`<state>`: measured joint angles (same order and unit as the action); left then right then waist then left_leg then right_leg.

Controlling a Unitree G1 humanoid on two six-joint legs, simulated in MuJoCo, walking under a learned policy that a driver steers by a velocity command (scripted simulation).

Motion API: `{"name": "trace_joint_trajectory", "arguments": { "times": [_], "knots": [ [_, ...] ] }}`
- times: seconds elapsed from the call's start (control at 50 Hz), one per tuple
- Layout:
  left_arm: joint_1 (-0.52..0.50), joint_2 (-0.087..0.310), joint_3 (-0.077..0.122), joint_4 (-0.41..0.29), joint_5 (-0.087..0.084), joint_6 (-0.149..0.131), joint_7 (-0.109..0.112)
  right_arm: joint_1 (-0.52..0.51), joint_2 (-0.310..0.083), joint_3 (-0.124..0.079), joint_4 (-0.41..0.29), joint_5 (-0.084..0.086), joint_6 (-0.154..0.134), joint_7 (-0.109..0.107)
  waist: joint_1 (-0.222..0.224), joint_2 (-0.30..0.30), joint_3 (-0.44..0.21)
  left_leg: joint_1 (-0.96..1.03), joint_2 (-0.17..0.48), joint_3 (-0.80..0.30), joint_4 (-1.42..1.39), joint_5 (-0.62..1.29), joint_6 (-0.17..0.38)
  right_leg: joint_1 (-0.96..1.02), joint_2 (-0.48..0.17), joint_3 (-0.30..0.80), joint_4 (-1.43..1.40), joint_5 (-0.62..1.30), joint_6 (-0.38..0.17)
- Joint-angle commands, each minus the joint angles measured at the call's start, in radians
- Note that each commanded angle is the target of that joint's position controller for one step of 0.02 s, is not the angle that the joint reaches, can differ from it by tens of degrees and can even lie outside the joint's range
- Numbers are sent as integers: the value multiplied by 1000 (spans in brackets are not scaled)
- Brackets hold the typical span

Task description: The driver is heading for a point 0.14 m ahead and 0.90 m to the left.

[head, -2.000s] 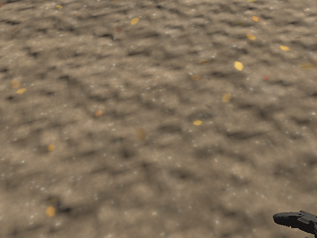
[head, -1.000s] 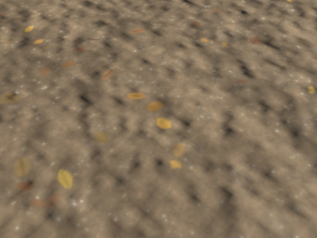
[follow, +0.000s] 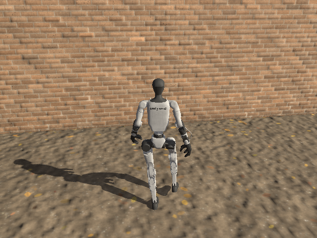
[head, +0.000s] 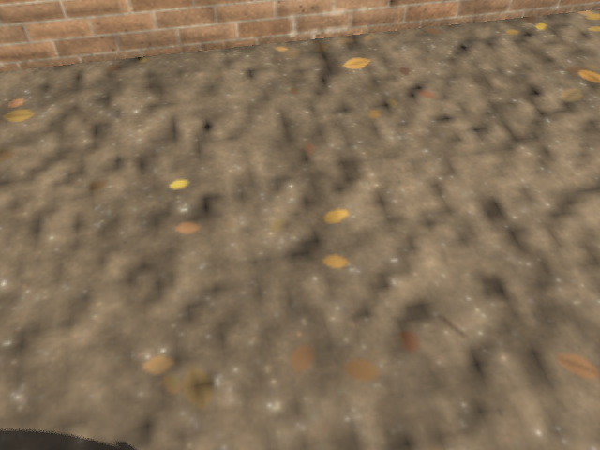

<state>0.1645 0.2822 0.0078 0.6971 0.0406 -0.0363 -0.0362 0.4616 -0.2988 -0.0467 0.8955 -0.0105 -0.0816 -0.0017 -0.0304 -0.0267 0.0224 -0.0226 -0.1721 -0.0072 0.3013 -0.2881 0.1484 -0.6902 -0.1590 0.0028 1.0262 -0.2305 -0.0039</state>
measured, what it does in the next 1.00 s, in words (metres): walks ahead, turning left: right foot, then left foot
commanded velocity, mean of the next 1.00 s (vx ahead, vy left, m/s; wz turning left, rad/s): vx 1.00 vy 0.00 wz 0.78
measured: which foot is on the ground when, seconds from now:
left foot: down 0.00-0.20, up 0.22-0.62, down 0.64-1.00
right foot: up 0.00-0.16, down 0.18-0.62, up 0.64-1.00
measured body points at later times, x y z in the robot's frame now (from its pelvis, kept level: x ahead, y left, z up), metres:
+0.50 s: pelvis +0.49 +0.00 -0.01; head +0.50 +0.03 +0.44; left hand +0.36 +0.25 -0.15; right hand +0.78 -0.17 -0.07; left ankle +0.63 +0.15 -0.67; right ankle +0.37 -0.14 -0.74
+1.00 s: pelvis +0.93 +0.23 -0.01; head +0.96 +0.27 +0.44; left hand +1.02 +0.57 -0.06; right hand +1.10 -0.03 -0.12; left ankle +0.75 +0.14 -0.73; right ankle +1.21 +0.25 -0.70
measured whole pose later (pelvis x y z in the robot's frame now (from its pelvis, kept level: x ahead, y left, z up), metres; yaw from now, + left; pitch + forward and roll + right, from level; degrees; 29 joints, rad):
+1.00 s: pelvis +0.93 +0.23 -0.01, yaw +45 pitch +3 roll -1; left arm -0.07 0.26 -0.02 0.55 0.03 -0.05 -0.02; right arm 0.48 -0.33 -0.08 0.86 0.00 -0.07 0.01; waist -0.15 -0.01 0.05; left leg 0.13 -0.18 -0.30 0.29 -0.40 0.19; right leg -0.67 -0.07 0.06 0.58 0.01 0.03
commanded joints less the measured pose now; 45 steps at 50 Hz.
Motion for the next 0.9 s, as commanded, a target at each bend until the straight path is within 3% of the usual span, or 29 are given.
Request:
{"name": "trace_joint_trajectory", "arguments": {
  "times": [0.02,0.06,0.12,0.14,0.16,0.18,0.2,0.22,0.24,0.26,0.28,0.34,0.36,0.4,0.44,0.48,0.54,0.58,0.6,0.62,0.64,0.66,0.68,0.7,0.72,0.76,0.78,0.84,0.9],
  "knots": [
    [-102,30,-7,-90,-9,-13,-18,-91,-96,-17,-74,13,-48,11,34,36,123,-256,208,-125,-252,402,97,132,21,-57,-269,266,-8],
    [-162,36,-6,-106,-19,-20,-23,-35,-114,-18,-46,29,-60,11,8,23,120,-236,248,-153,-319,515,84,258,66,-76,-374,438,-32],
    [-154,92,10,-111,-6,-19,-2,-6,-183,-30,-17,19,-47,-1,25,33,46,5,276,-156,-156,981,57,314,155,-95,-444,326,-64],
    [-76,126,23,-95,-2,-20,11,-1,-213,-35,-9,6,-39,-6,68,65,-23,58,293,-167,-18,1143,40,404,188,-81,-441,229,-73],
    [82,166,43,-52,-7,-21,29,-15,-239,-40,-3,-12,-28,-11,149,80,-118,40,293,-175,194,1163,26,575,201,-61,-432,123,-81],
    [290,200,61,4,-5,-21,50,-67,-236,-40,-7,-22,-21,-12,264,80,-195,-98,254,-159,461,1017,16,810,143,-27,-443,69,-88],
    [418,290,90,25,28,-24,70,-28,-110,-11,-38,-12,-29,-8,261,-63,-313,-332,160,-109,853,580,3,1044,-85,226,-454,-269,-114],
    [368,316,100,21,34,-26,51,64,-32,10,-76,43,-32,-4,152,-363,-481,-563,37,-109,1172,-127,-23,1168,-329,787,-672,-397,-212],
    [254,221,92,-3,19,-23,38,-50,-122,-2,-75,16,-22,-16,147,-152,-332,-661,126,-120,1191,-43,-4,1042,-270,729,-728,-452,-187],
    [189,148,75,4,12,-29,36,-125,-120,-4,-79,10,-14,-10,133,-41,-175,-679,181,-106,1147,32,-10,882,-246,545,-733,-358,-178],
    [170,110,68,24,17,-33,34,-160,-97,0,-84,3,-2,0,109,38,-86,-665,216,-91,1101,43,-10,759,-215,428,-762,-224,-161],
    [196,54,51,96,2,-56,27,-197,-6,13,-128,-12,49,32,37,-12,31,-655,274,-78,1065,11,-25,560,-176,177,-841,-100,-119],
    [191,48,50,112,-13,-64,21,-235,12,16,-152,-13,62,42,20,-17,62,-692,290,-72,1041,23,-27,541,-159,92,-871,-56,-94],
    [172,46,49,125,-18,-83,14,-329,20,25,-209,-16,70,60,3,-44,108,-716,302,-36,945,131,-33,492,-128,-66,-909,127,-73],
    [129,57,52,127,-15,-94,18,-388,12,29,-243,-10,68,73,-24,-48,130,-682,288,10,767,255,-26,466,-64,-208,-937,239,-57],
    [166,89,58,141,-22,-98,29,-463,4,31,-267,-14,60,92,-4,-4,143,-601,255,110,562,350,3,504,-39,-293,-974,396,-53],
    [215,164,71,143,-27,-80,45,-445,-24,19,-253,-9,52,90,-31,-34,81,-493,158,193,459,349,45,698,-66,-329,-858,969,-45],
    [186,233,90,121,-18,-41,57,-253,-85,-6,-203,0,49,68,-142,-94,-45,-306,88,200,464,217,70,772,-94,-322,-570,1271,-42],
    [144,253,99,100,-13,-20,61,-61,-125,-30,-148,1,52,55,-228,-103,-137,-109,62,176,460,145,91,724,-109,-296,-322,1296,-50],
    [118,249,101,86,-7,-8,59,117,-170,-62,-85,-1,57,34,-288,-58,-209,136,51,103,380,89,113,585,-90,-278,-6,1087,-38],
    [94,153,85,72,-3,-9,43,24,-224,-95,-91,23,75,10,-205,171,-115,216,143,-103,307,4,138,303,107,-252,389,73,1],
    [180,81,59,-61,-19,-31,34,-75,-346,-105,-150,-22,86,16,-36,309,-244,451,375,-686,156,65,344,-87,207,-99,676,-288,56],
    [106,110,45,-89,-22,-62,36,-26,-322,-110,-170,-31,89,3,-90,143,-306,470,423,-863,-14,-77,367,-177,169,57,653,-221,40],
    [59,124,41,-80,-21,-78,38,-32,-256,-101,-134,-21,75,-6,-67,17,-146,316,408,-803,-59,-71,315,-190,113,75,530,-173,30],
    [18,115,35,-83,-10,-76,41,-49,-214,-89,-112,-10,57,-11,-21,-47,-52,152,356,-696,-55,15,271,-129,73,76,407,-158,33],
    [44,111,27,-67,27,-35,39,-117,-165,-64,-124,-1,25,-21,57,-66,-3,-69,269,-524,-52,174,229,10,36,73,282,-170,54],
    [39,107,25,-68,33,-15,34,-119,-148,-55,-125,6,13,-16,69,-59,8,-146,239,-481,-64,200,224,48,23,63,216,-188,69],
    [-142,65,5,-150,21,-2,19,-99,-159,-57,-126,3,-8,-2,33,-26,77,-301,169,-411,-135,255,206,98,30,3,-53,-45,91],
    [-237,46,-7,-189,-1,-11,15,-55,-169,-68,-110,11,-10,15,-26,23,59,-273,137,-378,-120,455,141,191,86,-20,-295,263,70]
  ]
}}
